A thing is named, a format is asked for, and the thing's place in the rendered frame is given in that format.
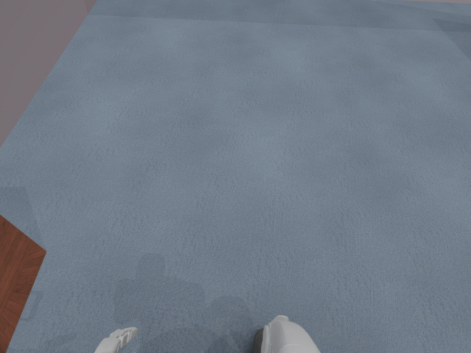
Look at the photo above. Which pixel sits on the robot left hand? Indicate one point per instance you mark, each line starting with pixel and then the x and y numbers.
pixel 117 340

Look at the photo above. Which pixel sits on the right robot thigh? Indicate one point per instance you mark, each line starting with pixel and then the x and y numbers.
pixel 287 337

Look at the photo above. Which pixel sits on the cabinet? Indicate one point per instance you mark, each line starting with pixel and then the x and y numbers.
pixel 20 262

